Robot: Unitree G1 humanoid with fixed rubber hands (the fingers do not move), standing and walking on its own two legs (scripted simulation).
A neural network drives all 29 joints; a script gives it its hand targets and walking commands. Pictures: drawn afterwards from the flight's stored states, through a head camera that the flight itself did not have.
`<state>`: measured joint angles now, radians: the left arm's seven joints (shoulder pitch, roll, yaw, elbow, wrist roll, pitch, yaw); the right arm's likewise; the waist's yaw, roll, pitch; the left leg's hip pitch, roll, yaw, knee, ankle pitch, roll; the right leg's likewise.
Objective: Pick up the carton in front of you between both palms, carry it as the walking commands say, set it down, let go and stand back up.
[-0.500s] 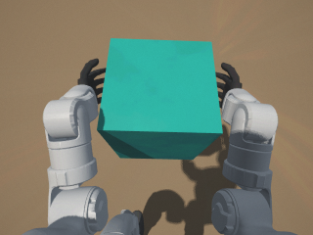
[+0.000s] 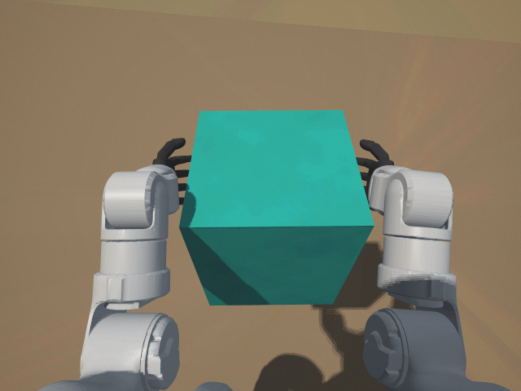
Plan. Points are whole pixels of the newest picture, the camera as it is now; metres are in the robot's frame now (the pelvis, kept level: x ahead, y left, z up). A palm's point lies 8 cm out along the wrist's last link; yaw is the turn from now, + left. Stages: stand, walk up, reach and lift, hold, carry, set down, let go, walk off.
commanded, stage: carry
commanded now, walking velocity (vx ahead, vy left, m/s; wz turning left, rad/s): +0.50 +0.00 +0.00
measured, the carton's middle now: (271, 214) +0.38 +0.03 +0.06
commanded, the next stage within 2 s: none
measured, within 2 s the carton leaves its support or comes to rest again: neither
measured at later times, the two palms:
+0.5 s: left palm (222, 36) +0.69 +0.15 +0.19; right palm (381, 61) +0.65 -0.15 +0.18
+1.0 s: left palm out of the picture +0.96 +0.19 +0.22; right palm out of the picture +0.98 -0.11 +0.22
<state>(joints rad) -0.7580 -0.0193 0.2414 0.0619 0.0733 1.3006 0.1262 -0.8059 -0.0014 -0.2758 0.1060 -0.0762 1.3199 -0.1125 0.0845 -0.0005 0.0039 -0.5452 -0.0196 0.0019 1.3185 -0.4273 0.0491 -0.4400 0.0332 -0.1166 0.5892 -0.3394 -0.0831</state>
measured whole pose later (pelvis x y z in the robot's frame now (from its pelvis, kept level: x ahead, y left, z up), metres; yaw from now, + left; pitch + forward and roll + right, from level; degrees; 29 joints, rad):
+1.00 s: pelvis +0.60 +0.02 +0.06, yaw +0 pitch +6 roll +1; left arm -0.81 -0.01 0.26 0.01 0.02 1.29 0.15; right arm -0.81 0.02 -0.29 -0.02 -0.10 1.33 -0.13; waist 0.09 -0.01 -0.02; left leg -0.71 0.03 0.07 0.80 -0.33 0.04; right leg -0.21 -0.01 -0.09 0.47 -0.46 -0.03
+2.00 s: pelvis +1.20 +0.04 +0.12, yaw +0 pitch +4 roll +0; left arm -0.81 0.03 0.27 0.18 0.07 1.31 0.12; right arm -0.79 0.01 -0.23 0.16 -0.08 1.32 -0.13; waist -0.06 -0.01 -0.05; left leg -0.47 -0.02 0.11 0.63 -0.34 0.06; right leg -0.52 0.00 -0.01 1.30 -0.47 -0.04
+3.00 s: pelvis +1.79 +0.03 +0.18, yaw +0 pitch +5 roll +0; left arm -0.82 -0.01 0.29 0.01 0.09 1.35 0.12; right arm -0.82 -0.01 -0.25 0.07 -0.03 1.32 -0.16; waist -0.09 0.00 -0.03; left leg -0.25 0.00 0.09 0.48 -0.43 0.04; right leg -0.74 -0.04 -0.05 0.93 -0.36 -0.03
